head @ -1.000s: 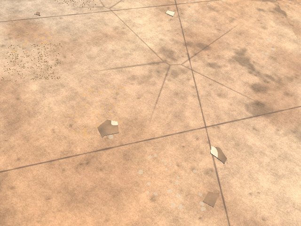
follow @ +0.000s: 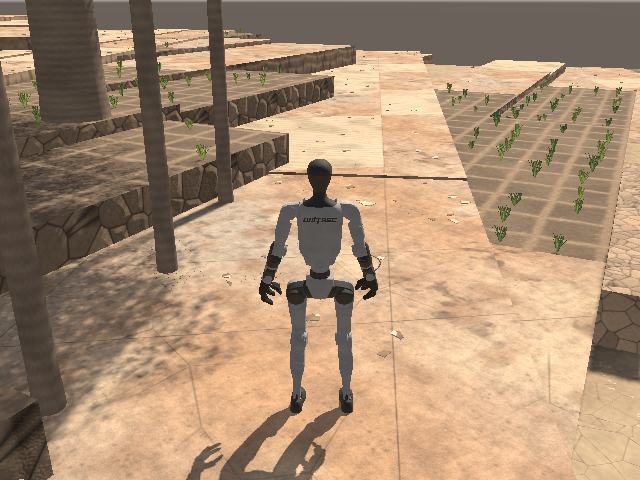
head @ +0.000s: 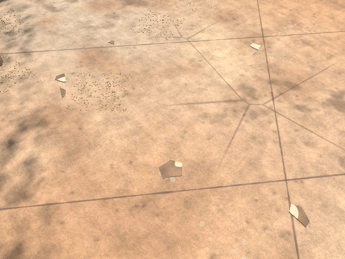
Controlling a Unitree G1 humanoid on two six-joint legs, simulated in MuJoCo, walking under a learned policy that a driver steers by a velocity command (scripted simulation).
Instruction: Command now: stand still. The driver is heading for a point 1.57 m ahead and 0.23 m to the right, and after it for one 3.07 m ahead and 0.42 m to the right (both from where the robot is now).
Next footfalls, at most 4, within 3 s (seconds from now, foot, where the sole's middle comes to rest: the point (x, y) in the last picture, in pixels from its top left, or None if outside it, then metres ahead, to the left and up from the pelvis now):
0.98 left None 0.40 0.11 -0.77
1.44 right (209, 231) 0.62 -0.11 -0.77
1.72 left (148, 249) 0.55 0.13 -0.77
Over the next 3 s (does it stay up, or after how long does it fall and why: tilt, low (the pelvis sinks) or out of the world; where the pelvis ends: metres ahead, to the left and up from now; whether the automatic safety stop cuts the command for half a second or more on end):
stays up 0.62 -0.03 -0.01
